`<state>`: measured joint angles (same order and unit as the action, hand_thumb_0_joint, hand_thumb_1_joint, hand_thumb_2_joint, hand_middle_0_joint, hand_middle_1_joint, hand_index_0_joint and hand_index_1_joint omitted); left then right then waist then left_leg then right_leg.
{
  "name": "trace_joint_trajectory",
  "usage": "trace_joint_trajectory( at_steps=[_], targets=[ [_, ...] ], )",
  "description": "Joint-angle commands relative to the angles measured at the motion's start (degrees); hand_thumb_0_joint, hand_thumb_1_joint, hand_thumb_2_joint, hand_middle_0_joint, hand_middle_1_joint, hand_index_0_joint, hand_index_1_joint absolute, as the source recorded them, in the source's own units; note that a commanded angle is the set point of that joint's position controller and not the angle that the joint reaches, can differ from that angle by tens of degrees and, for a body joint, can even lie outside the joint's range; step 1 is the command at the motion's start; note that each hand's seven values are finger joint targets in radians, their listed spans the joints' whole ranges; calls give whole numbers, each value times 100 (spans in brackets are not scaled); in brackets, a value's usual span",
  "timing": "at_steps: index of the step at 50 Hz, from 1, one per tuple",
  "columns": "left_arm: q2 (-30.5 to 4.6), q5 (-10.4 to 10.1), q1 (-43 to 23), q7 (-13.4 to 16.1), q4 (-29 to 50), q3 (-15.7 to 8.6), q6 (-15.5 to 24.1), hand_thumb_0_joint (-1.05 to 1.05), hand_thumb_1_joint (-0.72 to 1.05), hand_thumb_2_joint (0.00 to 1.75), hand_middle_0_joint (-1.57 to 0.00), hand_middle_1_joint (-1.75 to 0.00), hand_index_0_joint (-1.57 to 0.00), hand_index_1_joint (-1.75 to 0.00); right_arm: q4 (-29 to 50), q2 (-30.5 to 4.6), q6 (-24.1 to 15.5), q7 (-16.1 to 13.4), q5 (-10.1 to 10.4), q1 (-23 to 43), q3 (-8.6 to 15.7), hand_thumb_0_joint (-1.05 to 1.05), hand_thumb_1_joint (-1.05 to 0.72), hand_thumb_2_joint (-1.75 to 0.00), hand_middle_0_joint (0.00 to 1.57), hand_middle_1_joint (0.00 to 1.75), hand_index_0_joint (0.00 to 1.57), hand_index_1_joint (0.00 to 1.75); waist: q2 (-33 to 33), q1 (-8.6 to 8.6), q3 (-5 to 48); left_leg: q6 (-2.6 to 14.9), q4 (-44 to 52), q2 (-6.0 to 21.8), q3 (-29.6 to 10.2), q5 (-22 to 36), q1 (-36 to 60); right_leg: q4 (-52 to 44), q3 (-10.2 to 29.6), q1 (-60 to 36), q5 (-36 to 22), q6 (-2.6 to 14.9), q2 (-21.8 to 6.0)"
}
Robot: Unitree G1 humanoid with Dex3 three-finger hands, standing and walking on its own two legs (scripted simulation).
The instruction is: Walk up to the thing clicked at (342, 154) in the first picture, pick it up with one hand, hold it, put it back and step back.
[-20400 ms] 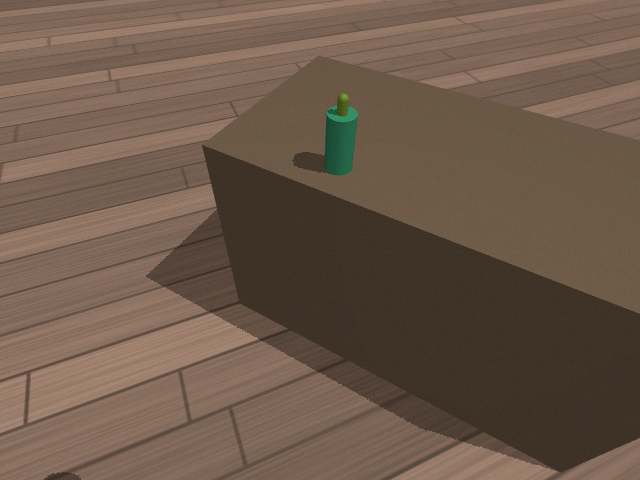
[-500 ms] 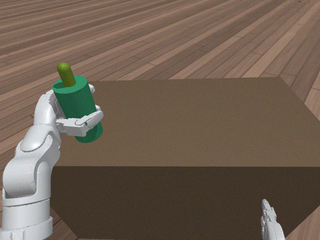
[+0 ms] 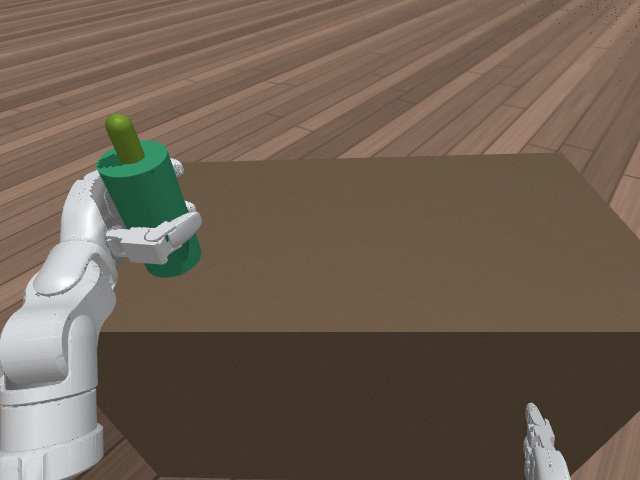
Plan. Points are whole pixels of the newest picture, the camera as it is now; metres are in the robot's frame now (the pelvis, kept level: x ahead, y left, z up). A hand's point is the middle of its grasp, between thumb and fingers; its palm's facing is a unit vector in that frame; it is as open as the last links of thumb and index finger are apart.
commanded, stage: hold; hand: left
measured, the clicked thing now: (148, 197) +0.33 +0.17 +0.26
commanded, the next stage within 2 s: crouch in 1.00 s
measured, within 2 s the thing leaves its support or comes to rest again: neither
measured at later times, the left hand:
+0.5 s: hand (162, 210) +0.33 +0.17 +0.24, palm faces +0.14 -0.99 +0.00, open 8.8 cm
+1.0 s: hand (161, 218) +0.33 +0.17 +0.23, palm faces +0.13 -0.99 -0.03, open 8.8 cm
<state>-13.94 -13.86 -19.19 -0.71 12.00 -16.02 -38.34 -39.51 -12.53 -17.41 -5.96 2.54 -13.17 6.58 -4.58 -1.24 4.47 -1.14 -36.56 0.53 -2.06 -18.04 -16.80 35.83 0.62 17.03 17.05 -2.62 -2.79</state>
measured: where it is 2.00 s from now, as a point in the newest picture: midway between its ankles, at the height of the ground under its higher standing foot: outside the picture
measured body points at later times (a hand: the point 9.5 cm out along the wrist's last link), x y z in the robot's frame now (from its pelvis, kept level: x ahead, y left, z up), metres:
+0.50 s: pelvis +0.01 +0.00 +0.00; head -0.03 -0.03 +0.45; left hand +0.32 +0.22 +0.24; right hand +0.18 -0.26 -0.07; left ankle +0.02 +0.13 -0.72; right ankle +0.02 -0.15 -0.72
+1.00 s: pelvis +0.00 +0.00 +0.00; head -0.03 -0.03 +0.45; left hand +0.31 +0.22 +0.24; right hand +0.18 -0.26 -0.07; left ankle +0.02 +0.13 -0.72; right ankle +0.02 -0.15 -0.72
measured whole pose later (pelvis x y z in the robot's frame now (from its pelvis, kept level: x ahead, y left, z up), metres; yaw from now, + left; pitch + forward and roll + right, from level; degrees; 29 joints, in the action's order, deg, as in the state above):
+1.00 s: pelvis +0.00 +0.00 +0.00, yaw +0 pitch -2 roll +0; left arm -14.0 -13.3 -17.3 -1.0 13.9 -15.8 -38.0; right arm -39.4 -12.5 -16.5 -5.6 2.4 -13.3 6.3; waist -4.7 -1.2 4.1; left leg -1.2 -36.6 0.7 -2.2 -18.5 -16.6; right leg 35.7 0.4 16.7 17.4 -2.5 -2.7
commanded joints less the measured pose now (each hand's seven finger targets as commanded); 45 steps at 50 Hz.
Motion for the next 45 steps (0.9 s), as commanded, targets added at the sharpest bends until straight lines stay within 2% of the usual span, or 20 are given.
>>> trace_joint_trajectory(
  at_steps=[1,6,8,9,11,12,15,18,21,23,25,28,31,33,37,39,41,42,43,45],
  targets=[
    [-1083,-88,-2563,-34,1558,-394,574,0,31,134,-134,-150,-136,-150,973,-649,-384,-23,16,749,117,0,53,-6,5,5,5,5,424,-38,1051,160,584,-193,235,734,384,-643,-404,-131,-648,176,246],
    [-861,-66,-2445,-65,1658,-182,557,0,28,131,-131,-146,-133,-146,1017,-666,-380,10,14,797,135,0,53,-6,5,5,5,5,212,6,1028,84,636,-103,137,840,495,-550,-434,-34,-728,208,289],
    [-977,-39,-2500,-69,1838,-223,617,0,30,130,-131,-146,-133,-146,1132,-696,-381,32,2,814,149,0,54,-6,5,5,5,5,156,4,1220,68,646,-83,94,903,598,-536,-442,-109,-778,212,296],
    [-1244,-29,-2824,-13,2210,-436,669,0,29,131,-131,-146,-133,-146,1052,-650,-373,38,-9,746,128,0,53,-6,5,5,5,5,122,-49,1227,78,641,-103,114,869,567,-552,-441,-125,-755,209,299],
    [-1116,-35,-2255,43,1673,-513,646,0,27,132,-130,-147,-132,-147,1101,-720,-370,-15,-23,698,219,0,53,-6,5,5,5,5,395,36,1220,127,551,-137,191,989,547,-572,-414,-192,-840,182,290],
    [-1146,-42,-2491,75,2148,-465,701,0,26,131,-129,-146,-131,-146,1021,-645,-380,-10,-34,747,167,0,53,-6,5,5,5,5,245,-49,1279,117,532,-155,206,1056,529,-548,-402,-248,-892,193,273],
    [-1311,-44,-2563,123,2102,-624,702,0,27,132,-129,-147,-131,-147,954,-713,-392,-60,-37,698,236,0,53,-6,5,5,5,5,243,24,1363,134,466,-170,244,1156,584,-537,-365,-240,-1045,171,254],
    [-1232,-33,-2626,131,2073,-546,698,0,27,134,-130,-148,-132,-148,1035,-501,-414,-81,-50,745,38,0,53,-6,5,5,5,5,309,-27,1310,141,468,-190,250,1142,554,-555,-376,-273,-1036,155,238],
    [-851,-52,-2452,11,1292,-211,590,0,26,135,-130,-148,-132,-149,962,-506,-408,-79,-54,813,-16,0,53,-6,5,5,5,5,441,78,1008,148,513,-184,249,1037,481,-593,-386,-101,-956,155,251],
    [-933,-51,-2585,-56,1175,-230,562,0,29,134,-130,-147,-132,-147,990,-712,-418,-95,-54,862,134,0,53,-6,5,5,5,5,458,85,1006,141,562,-175,238,933,481,-602,-381,-87,-867,162,251],
    [-978,-26,-2606,-102,1292,-234,542,0,28,133,-132,-148,-134,-149,1079,-646,-388,-50,-29,860,45,0,54,-6,5,5,5,5,361,36,1170,150,538,-190,257,1001,532,-597,-386,-147,-933,174,243],
    [-1174,-24,-2777,-94,1835,-350,588,0,28,131,-131,-146,-133,-146,947,-565,-350,-1,10,696,60,0,54,-6,5,5,5,5,174,-28,1229,136,520,-199,256,1071,572,-561,-416,-150,-961,202,248],
    [-1112,-48,-2697,-16,1338,-462,549,0,26,129,-128,-144,-130,-144,1165,-699,-354,8,-8,768,182,0,54,-6,5,5,5,5,538,27,1114,161,527,-185,252,1038,480,-630,-400,-215,-964,162,253],
    [-1370,-36,-2913,59,1465,-686,586,0,26,130,-127,-145,-129,-144,1034,-675,-346,6,2,668,192,0,54,-6,5,5,5,5,417,-14,1217,142,542,-182,252,1012,532,-595,-392,-186,-903,173,268],
    [-1069,-22,-2551,92,1511,-494,662,0,28,131,-128,-145,-130,-145,1203,-563,-316,14,0,694,116,0,53,-6,5,5,5,5,495,-41,1181,136,524,-185,268,1046,451,-588,-396,-208,-921,178,256],
    [-1217,-48,-2608,76,1903,-578,712,0,30,131,-129,-146,-131,-146,1101,-514,-304,47,11,686,72,0,53,-6,5,5,5,5,239,-97,1303,132,498,-214,284,1039,485,-580,-386,-280,-927,186,229],
    [-977,-16,-2270,6,1524,-359,681,0,30,132,-130,-147,-132,-147,1156,-617,-300,43,-8,746,133,0,53,-6,5,5,5,5,349,-24,1294,140,497,-185,257,1104,532,-564,-389,-262,-991,187,243],
    [-1043,-13,-2475,-13,2005,-304,707,0,31,131,-131,-146,-133,-147,1206,-583,-323,37,-4,863,99,0,53,-6,5,5,5,5,187,-86,1343,144,483,-215,272,1102,528,-572,-372,-300,-1003,188,220],
    [-1011,-16,-2388,-3,1542,-370,657,0,28,131,-131,-146,-132,-146,1140,-731,-327,19,-23,861,207,0,53,-6,5,5,5,5,311,12,1199,145,483,-187,271,1039,510,-575,-366,-210,-958,180,238],
    [-1154,8,-2650,-20,1828,-355,659,0,29,132,-132,-147,-134,-147,1052,-618,-315,24,-18,876,105,0,53,-6,5,5,5,5,68,5,1153,116,543,-177,243,961,518,-596,-379,-147,-872,199,255]
  ],
)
